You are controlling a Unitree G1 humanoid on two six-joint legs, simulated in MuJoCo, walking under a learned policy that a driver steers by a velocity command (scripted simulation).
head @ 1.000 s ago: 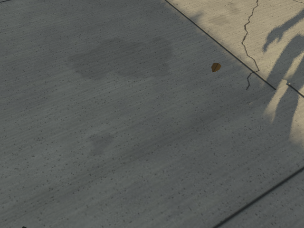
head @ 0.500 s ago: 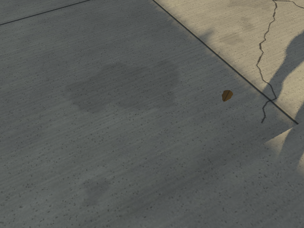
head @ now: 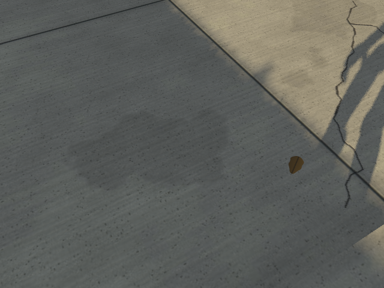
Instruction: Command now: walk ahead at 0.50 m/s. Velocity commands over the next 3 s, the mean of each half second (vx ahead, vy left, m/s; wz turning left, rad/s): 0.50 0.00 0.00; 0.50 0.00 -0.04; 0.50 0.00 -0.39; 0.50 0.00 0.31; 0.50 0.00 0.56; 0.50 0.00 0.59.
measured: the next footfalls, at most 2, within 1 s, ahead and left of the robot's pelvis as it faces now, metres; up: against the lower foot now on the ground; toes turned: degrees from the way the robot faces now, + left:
right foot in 0.34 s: +0.34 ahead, -0.15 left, +0.00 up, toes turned -4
left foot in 0.84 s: +0.68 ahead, +0.05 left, -0.10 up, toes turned +0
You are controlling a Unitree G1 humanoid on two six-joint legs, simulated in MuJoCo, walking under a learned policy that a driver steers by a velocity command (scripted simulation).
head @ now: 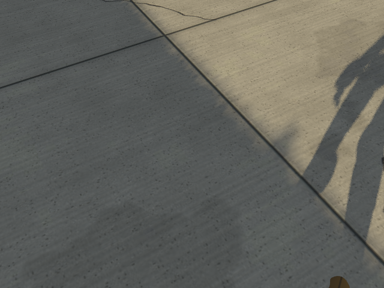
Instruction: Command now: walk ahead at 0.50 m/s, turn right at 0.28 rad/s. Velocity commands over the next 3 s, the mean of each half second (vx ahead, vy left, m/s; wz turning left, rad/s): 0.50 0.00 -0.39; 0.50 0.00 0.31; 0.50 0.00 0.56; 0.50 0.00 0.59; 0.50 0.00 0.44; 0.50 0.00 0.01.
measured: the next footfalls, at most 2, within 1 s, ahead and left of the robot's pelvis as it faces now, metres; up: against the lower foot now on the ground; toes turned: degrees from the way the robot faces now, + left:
right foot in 0.34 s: +0.32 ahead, -0.18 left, +0.00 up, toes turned -13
left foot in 0.88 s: +0.67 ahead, -0.04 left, +0.00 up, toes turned -2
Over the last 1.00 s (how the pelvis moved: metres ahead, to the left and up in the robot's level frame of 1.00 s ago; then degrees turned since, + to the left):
0.61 -0.03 -0.11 -2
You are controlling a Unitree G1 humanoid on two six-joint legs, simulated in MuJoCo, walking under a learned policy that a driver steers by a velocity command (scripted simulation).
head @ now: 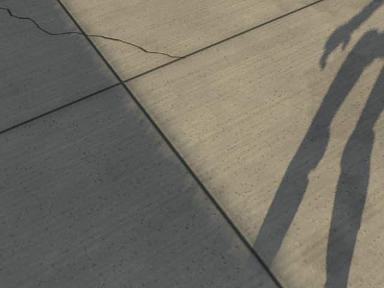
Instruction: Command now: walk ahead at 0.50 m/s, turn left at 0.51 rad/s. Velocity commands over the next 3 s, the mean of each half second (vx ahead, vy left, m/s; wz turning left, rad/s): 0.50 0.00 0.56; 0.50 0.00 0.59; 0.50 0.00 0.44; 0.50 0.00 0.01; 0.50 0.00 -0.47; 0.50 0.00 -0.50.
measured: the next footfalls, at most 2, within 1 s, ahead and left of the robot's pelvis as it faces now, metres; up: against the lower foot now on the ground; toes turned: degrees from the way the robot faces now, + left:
right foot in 0.34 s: +0.38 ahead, -0.13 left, +0.00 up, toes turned +16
left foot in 0.86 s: +0.54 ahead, +0.22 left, +0.00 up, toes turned +33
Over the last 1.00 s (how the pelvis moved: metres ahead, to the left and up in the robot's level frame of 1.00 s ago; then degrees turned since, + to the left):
0.57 -0.10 0.00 0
